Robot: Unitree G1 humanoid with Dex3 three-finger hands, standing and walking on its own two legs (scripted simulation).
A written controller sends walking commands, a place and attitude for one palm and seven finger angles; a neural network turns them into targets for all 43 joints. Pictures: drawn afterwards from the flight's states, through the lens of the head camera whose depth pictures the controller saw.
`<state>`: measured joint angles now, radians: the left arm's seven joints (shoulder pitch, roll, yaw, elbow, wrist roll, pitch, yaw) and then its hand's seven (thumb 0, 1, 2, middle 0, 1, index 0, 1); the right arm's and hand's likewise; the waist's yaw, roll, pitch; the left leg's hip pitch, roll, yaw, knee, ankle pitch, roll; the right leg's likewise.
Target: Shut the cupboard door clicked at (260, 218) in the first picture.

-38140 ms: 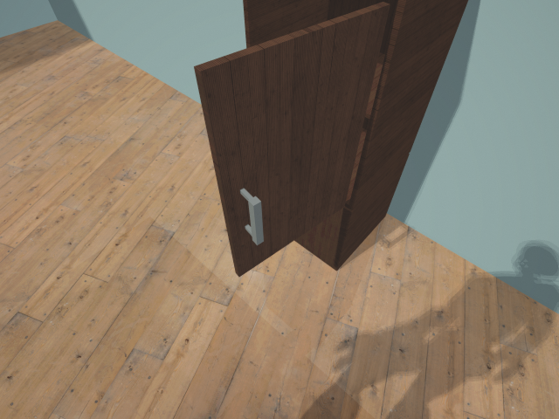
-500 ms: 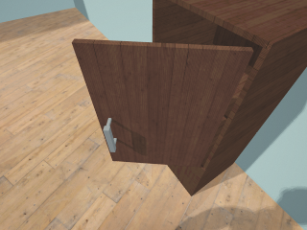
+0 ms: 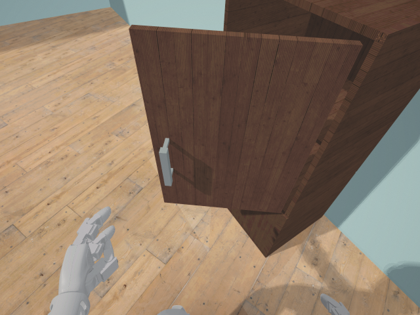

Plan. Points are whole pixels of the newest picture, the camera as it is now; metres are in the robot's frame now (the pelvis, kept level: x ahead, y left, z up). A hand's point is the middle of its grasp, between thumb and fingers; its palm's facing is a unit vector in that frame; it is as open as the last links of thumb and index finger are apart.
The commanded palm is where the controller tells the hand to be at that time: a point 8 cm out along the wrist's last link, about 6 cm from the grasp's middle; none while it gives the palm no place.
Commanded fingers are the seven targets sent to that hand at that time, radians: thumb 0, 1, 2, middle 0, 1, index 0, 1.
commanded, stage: raise the hand and make a fist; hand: left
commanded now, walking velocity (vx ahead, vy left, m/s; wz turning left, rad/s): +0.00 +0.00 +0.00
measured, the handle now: (167, 162) +0.50 +0.12 -0.06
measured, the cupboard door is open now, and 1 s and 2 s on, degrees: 52 52 52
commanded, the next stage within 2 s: bring the fist close to the handle in 1.72 s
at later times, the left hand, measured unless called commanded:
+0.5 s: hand (133, 279) +0.20 +0.15 -0.04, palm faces -0.10 -0.99 -0.02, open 4.8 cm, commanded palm +0.18 +0.21 -0.04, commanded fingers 0.00 0.90 0.90 -0.84 -1.00 -0.84 -1.00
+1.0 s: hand (132, 260) +0.24 +0.16 -0.04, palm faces -0.08 -1.00 -0.02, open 3.1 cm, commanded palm +0.22 +0.21 -0.04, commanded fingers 0.00 0.90 0.90 -1.30 -1.50 -1.30 -1.50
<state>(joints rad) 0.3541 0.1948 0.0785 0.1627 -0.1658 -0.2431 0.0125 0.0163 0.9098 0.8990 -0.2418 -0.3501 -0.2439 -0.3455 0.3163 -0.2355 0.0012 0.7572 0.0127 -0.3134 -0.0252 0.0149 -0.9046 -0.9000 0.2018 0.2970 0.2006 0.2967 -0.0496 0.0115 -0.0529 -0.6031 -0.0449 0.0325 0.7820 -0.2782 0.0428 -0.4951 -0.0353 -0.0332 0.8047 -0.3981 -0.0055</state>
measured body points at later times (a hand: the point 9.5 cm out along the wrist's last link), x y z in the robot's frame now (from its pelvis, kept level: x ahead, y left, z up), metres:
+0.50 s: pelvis -0.01 -0.02 -0.09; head +0.06 -0.01 +0.35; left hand +0.20 +0.21 -0.04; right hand +0.20 -0.23 -0.15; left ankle +0.08 +0.07 -0.70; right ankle +0.02 -0.14 -0.70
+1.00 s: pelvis +0.02 -0.02 -0.09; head +0.10 -0.01 +0.35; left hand +0.24 +0.21 -0.03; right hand +0.22 -0.26 -0.15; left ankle +0.08 +0.07 -0.70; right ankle +0.02 -0.14 -0.70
